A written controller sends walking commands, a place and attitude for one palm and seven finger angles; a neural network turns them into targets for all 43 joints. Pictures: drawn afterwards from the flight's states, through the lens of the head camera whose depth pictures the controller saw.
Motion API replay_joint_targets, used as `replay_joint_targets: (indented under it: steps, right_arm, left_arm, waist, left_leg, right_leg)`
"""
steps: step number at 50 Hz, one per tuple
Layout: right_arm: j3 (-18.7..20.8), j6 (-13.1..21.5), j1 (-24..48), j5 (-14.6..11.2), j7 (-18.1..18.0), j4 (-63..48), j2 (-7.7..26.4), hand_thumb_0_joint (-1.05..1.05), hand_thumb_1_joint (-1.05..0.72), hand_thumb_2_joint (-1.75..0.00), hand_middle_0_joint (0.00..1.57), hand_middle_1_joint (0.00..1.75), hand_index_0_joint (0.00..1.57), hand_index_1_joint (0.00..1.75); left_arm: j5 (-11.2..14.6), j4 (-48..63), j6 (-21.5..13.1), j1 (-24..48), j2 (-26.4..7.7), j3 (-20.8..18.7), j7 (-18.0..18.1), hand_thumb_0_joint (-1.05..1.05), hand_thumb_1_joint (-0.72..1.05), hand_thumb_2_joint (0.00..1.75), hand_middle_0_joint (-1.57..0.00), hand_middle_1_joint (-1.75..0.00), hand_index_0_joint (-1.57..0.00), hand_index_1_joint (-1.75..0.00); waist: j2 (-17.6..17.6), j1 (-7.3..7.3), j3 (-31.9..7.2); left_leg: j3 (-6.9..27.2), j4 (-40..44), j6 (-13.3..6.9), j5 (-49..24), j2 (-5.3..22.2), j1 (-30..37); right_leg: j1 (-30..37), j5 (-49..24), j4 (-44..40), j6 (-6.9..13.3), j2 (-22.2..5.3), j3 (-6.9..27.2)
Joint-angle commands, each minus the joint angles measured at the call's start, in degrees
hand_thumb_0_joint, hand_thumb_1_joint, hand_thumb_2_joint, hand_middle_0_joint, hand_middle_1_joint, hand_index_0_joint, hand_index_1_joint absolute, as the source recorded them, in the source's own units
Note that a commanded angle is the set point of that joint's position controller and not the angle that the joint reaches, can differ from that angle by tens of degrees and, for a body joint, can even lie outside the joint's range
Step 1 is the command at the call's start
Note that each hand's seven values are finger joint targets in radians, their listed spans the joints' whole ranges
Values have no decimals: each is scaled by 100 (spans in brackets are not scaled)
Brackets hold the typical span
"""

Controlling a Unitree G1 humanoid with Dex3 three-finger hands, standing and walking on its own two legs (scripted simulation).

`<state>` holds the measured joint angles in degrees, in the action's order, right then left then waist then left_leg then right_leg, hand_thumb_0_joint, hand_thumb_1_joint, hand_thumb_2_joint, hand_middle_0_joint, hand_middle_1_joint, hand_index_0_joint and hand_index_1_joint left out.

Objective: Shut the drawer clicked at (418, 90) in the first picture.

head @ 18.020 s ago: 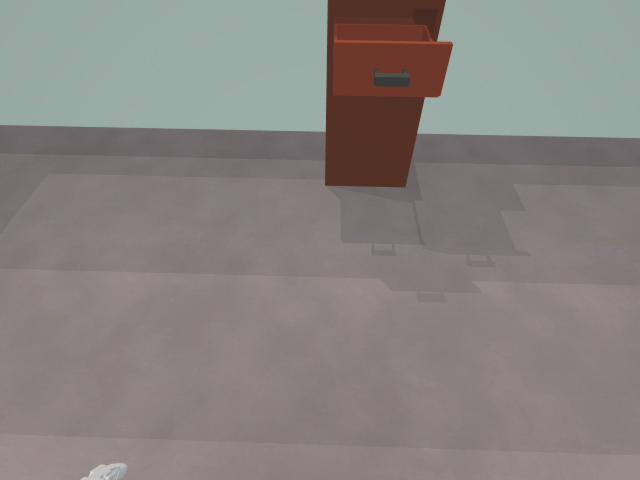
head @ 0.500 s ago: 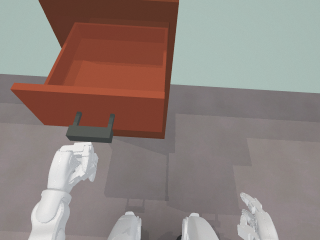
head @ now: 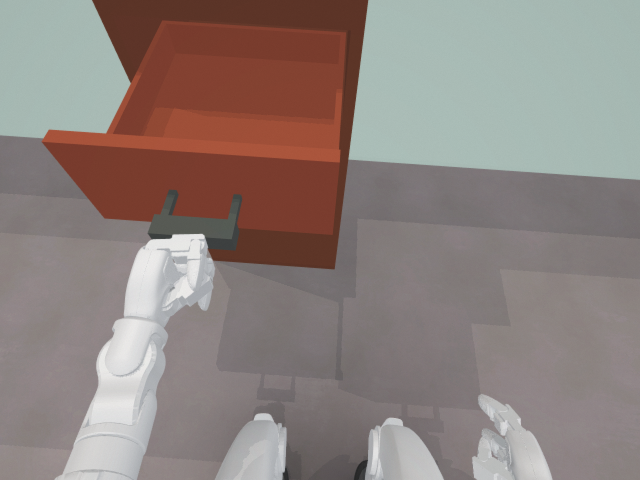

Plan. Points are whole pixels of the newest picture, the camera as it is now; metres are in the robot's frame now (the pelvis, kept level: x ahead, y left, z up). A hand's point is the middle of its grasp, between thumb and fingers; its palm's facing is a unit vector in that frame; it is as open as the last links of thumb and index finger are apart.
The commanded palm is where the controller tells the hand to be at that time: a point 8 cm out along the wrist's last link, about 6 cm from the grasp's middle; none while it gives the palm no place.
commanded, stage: push the drawer shut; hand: left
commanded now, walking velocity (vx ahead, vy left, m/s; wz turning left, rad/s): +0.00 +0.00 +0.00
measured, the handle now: (199, 216) +0.43 +0.18 +0.04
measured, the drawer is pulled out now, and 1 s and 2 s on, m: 0.25 0.12 0.01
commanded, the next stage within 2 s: none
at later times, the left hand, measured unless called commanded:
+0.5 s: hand (219, 230) +0.41 +0.15 +0.03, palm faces -0.05 -1.00 -0.06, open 3.1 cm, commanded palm +0.40 +0.20 +0.04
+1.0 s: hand (226, 192) +0.47 +0.15 +0.03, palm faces -0.05 -1.00 -0.05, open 3.2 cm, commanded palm +0.46 +0.20 +0.04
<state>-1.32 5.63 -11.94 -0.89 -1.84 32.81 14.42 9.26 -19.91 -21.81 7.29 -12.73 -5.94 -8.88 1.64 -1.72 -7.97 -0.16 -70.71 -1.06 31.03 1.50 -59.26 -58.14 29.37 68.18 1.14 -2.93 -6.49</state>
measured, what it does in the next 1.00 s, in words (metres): stands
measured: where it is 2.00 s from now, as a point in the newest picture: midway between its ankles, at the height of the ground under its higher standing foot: outside the picture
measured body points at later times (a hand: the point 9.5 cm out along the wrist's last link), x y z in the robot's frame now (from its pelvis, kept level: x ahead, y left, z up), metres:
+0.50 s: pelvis +0.00 +0.00 +0.00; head +0.11 +0.00 +0.44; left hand +0.41 +0.20 +0.04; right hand +0.10 -0.27 -0.11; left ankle +0.03 +0.11 -0.63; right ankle +0.03 -0.12 -0.63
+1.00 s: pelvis +0.00 +0.00 +0.00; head +0.13 +0.01 +0.43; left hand +0.47 +0.20 +0.04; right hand +0.06 -0.27 -0.12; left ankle +0.03 +0.11 -0.63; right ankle +0.03 -0.12 -0.63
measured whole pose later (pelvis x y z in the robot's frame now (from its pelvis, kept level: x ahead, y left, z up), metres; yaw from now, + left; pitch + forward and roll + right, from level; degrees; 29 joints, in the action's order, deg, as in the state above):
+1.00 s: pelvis +0.00 +0.00 +0.00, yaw -2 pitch +24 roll -2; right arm -1.3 0.7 -16.8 0.5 -0.2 36.3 14.9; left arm 6.0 -56.3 -27.7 40.0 -20.1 -17.9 -11.5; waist 1.4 -7.1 -7.3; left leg -1.4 -70.6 -1.1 30.5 2.7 -63.6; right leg -63.4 28.0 67.9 1.2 -1.6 -5.1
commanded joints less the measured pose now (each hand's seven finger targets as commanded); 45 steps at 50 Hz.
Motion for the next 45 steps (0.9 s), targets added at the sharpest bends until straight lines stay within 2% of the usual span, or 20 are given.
replay_joint_targets:
  steps: [1, 2, 4, 5, 10, 13, 16, 19, 22, 24, 25, 28, 29, 33, 35, 38, 40, 43, 44, 45]
  right_arm:
    - [342, 194, -159, -6, -59, -693, 815, 0, -90, -90, 20, 30, 20, 30]
    - [333, 183, -174, -8, -50, -671, 816, 0, -90, -90, 20, 30, 20, 30]
    - [330, 161, -218, -1, -62, -626, 852, 0, -90, -90, 20, 30, 20, 30]
    - [326, 144, -222, -3, -49, -640, 825, 0, -90, -90, 20, 30, 20, 30]
    - [326, 99, -358, 13, -30, -520, 837, 0, -90, -90, 20, 30, 20, 30]
    - [354, 54, -447, 23, 3, -503, 844, 0, -90, -90, 20, 30, 20, 30]
    - [353, -12, -512, 21, 13, -467, 854, 0, -90, -90, 20, 30, 20, 30]
    - [333, -43, -564, 22, -1, -399, 866, 0, -90, -90, 20, 30, 20, 30]
    - [344, -73, -644, 39, -5, -309, 879, 0, -90, -90, 20, 30, 20, 30]
    - [364, -81, -716, 54, 4, -320, 904, 0, -90, -90, 20, 30, 20, 30]
    - [357, -110, -766, 55, 13, -288, 902, 0, -90, -90, 20, 30, 20, 30]
    - [357, -146, -798, 53, 33, -239, 888, 0, -90, -90, 20, 30, 20, 30]
    - [362, -151, -839, 57, 31, -230, 910, 0, -90, -90, 20, 30, 20, 30]
    - [372, -198, -902, 71, 60, -206, 899, 0, -90, -90, 20, 30, 20, 30]
    - [361, -224, -958, 90, 69, -189, 923, 0, -90, -90, 20, 30, 20, 30]
    - [356, -274, -995, 99, 78, -159, 918, 0, -90, -90, 20, 30, 20, 30]
    - [355, -294, -1050, 113, 80, -118, 926, 0, -90, -90, 20, 30, 20, 30]
    - [364, -332, -1107, 137, 99, -102, 935, 0, -90, -90, 20, 30, 20, 30]
    - [362, -330, -1128, 143, 108, -115, 925, 0, -90, -90, 20, 30, 20, 30]
    - [362, -354, -1169, 154, 106, -60, 955, 0, -90, -90, 20, 30, 20, 30]
  left_arm:
    - [49, 1058, -364, 1895, -551, -126, 22, 0, 90, 90, -140, -160, -140, -160]
    - [72, 983, -354, 2016, -536, -121, 29, 0, 90, 90, -140, -160, -140, -160]
    - [52, 750, -378, 2186, -818, -377, 68, 0, 90, 90, -140, -160, -140, -160]
    - [41, 650, -392, 2219, -676, -293, 60, 0, 90, 90, -140, -160, -140, -160]
    - [-14, 188, -529, 2875, -814, -422, 85, 0, 90, 90, -140, -160, -140, -160]
    - [3, -31, -571, 2774, -912, -597, 74, 0, 90, 90, -140, -160, -140, -160]
    - [20, -315, -603, 2990, -1029, -720, 16, 0, 90, 90, -140, -160, -140, -160]
    - [-4, -545, -665, 3606, -1029, -646, -22, 0, 90, 90, -140, -160, -140, -160]
    - [-14, -868, -710, 3966, -1127, -769, -38, 0, 90, 90, -140, -160, -140, -160]
    - [-21, -898, -750, 4003, -1238, -859, -64, 0, 90, 90, -140, -160, -140, -160]
    - [-24, -1015, -745, 4014, -1298, -935, -76, 0, 90, 90, -140, -160, -140, -160]
    - [-19, -1231, -754, 4303, -1214, -872, -112, 0, 90, 90, -140, -160, -140, -160]
    - [-22, -1308, -769, 4391, -1350, -950, -127, 0, 90, 90, -140, -160, -140, -160]
    - [-32, -1541, -804, 4508, -1373, -1041, -141, 0, 90, 90, -140, -160, -140, -160]
    - [-67, -1572, -843, 4717, -1559, -1156, -155, 0, 90, 90, -140, -160, -140, -160]
    - [-121, -1863, -858, 4909, -1589, -1178, -148, 0, 90, 90, -140, -160, -140, -160]
    - [-149, -2055, -883, 5205, -1587, -1169, -153, 0, 90, 90, -140, -160, -140, -160]
    - [-169, -2043, -956, 5437, -1711, -1259, -148, 0, 90, 90, -140, -160, -140, -160]
    - [-161, -2123, -949, 5526, -1600, -1147, -184, 0, 90, 90, -140, -160, -140, -160]
    - [-166, -2304, -934, 5552, -1822, -1359, -180, 0, 90, 90, -140, -160, -140, -160]
  waist:
    - [138, -281, -2168]
    - [136, -297, -2117]
    - [4, -288, -2090]
    - [2, -303, -2083]
    - [78, -370, -2103]
    - [122, -294, -2246]
    - [-31, -341, -2210]
    - [117, -475, -2040]
    - [110, -497, -2169]
    - [271, -459, -2440]
    - [136, -453, -2536]
    - [176, -505, -2458]
    - [161, -530, -2439]
    - [89, -516, -2536]
    - [224, -513, -2617]
    - [109, -574, -2508]
    - [178, -659, -2423]
    - [291, -639, -2711]
    - [410, -691, -2707]
    - [243, -689, -2664]
  left_leg:
    - [319, 1160, 14, -1294, -120, 1543]
    - [319, 1178, 15, -1270, -126, 1520]
    - [325, 1177, 8, -1189, -120, 1388]
    - [277, 1184, 1, -1179, -126, 1393]
    - [255, 1162, 3, -1190, -127, 1323]
    - [196, 1160, 18, -1413, -135, 1373]
    - [166, 1150, -1, -1397, -137, 1251]
    - [202, 1146, -8, -1262, -128, 1225]
    - [200, 1119, -1, -1247, -128, 1228]
    - [200, 1068, -3, -1513, -128, 1409]
    - [200, 1068, 4, -1578, -123, 1387]
    - [190, 1055, 8, -1603, -121, 1354]
    - [213, 1035, -3, -1601, -106, 1360]
    - [174, 1023, -7, -1666, -115, 1304]
    - [190, 998, 1, -1778, -109, 1368]
    - [176, 975, -10, -1661, -108, 1196]
    - [202, 953, -17, -1656, -95, 1235]
    - [220, 915, -14, -1768, -99, 1344]
    - [233, 888, -22, -1819, -101, 1419]
    - [232, 876, -20, -1782, -85, 1326]
  right_leg:
    - [1031, -958, -1038, 29, 258, 378]
    - [1047, -953, -1062, 29, 262, 375]
    - [1091, -885, -1060, 38, 281, 388]
    - [1109, -895, -1103, 21, 282, 409]
    - [1094, -958, -1087, 20, 289, 454]
    - [1274, -1221, -1093, 27, 282, 482]
    - [1365, -1280, -1122, 8, 299, 514]
    - [1117, -1114, -1099, 20, 312, 484]
    - [1105, -1108, -1095, 4, 305, 509]
    - [1120, -1333, -1020, 21, 322, 510]
    - [1213, -1420, -1017, 10, 321, 506]
    - [1168, -1460, -1026, 9, 322, 508]
    - [1098, -1439, -1001, 14, 340, 501]
    - [1210, -1551, -1013, 0, 346, 533]
    - [1162, -1629, -954, 9, 353, 521]
    - [1135, -1556, -963, -4, 354, 534]
    - [934, -1502, -948, -6, 371, 512]
    - [969, -1566, -904, -4, 365, 525]
    - [843, -1578, -876, 8, 386, 518]
    - [886, -1568, -896, -5, 386, 513]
